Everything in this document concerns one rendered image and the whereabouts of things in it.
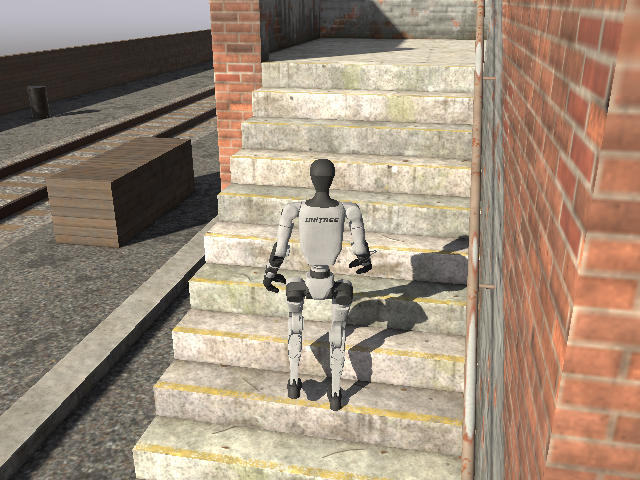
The right robot hand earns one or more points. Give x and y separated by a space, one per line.
361 270

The robot left upper arm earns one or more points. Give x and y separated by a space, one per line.
289 212

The robot right upper arm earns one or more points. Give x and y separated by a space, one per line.
353 213

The robot head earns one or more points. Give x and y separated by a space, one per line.
322 172

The right robot thigh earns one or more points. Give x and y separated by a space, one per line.
341 302

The left robot hand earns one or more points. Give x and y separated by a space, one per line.
267 282

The right robot forearm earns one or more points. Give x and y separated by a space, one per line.
364 259

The left robot forearm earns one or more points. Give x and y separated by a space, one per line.
274 263

